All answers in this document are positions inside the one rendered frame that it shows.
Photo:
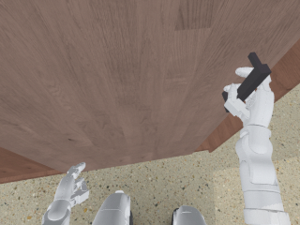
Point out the wardrobe door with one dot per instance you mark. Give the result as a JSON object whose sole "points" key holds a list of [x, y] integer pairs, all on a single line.
{"points": [[118, 82], [12, 164]]}

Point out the robot right forearm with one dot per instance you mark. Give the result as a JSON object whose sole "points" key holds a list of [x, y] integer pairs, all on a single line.
{"points": [[259, 182]]}

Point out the robot left forearm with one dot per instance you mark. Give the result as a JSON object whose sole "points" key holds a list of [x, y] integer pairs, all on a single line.
{"points": [[58, 213]]}

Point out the robot left hand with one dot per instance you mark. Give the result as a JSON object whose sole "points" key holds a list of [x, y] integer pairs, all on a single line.
{"points": [[68, 187]]}

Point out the robot left shin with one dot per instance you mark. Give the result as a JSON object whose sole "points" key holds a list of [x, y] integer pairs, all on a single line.
{"points": [[126, 219]]}

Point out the left robot thigh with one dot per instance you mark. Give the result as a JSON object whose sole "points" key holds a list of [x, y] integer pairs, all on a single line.
{"points": [[114, 210]]}

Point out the robot right hand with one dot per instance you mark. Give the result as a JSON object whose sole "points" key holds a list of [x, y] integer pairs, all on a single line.
{"points": [[260, 104]]}

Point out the handle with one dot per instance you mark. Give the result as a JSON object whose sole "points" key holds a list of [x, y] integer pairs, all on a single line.
{"points": [[253, 80]]}

